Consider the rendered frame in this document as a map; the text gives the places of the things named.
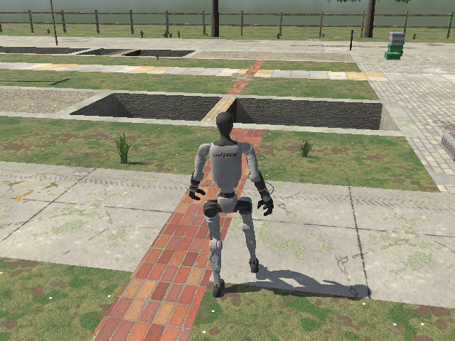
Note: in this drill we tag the humanoid robot head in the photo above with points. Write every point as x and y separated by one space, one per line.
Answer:
224 121

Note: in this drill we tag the robot left forearm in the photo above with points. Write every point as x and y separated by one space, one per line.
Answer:
194 184

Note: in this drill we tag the right robot shin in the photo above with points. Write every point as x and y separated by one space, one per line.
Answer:
251 243

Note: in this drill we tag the robot left hand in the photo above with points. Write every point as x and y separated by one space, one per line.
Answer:
192 195

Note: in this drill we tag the robot right forearm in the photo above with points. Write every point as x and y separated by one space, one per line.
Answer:
262 189

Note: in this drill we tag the robot right upper arm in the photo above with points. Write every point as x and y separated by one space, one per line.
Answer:
248 149

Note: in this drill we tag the robot left upper arm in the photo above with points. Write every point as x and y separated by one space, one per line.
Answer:
203 151

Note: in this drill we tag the robot right hand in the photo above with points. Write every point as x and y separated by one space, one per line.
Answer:
268 204

